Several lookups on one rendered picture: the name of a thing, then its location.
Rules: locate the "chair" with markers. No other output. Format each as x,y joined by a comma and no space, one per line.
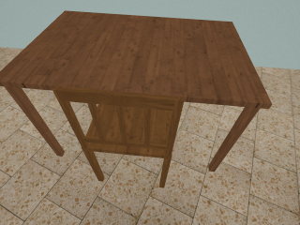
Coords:
125,123

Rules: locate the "table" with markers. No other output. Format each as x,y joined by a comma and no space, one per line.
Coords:
203,61

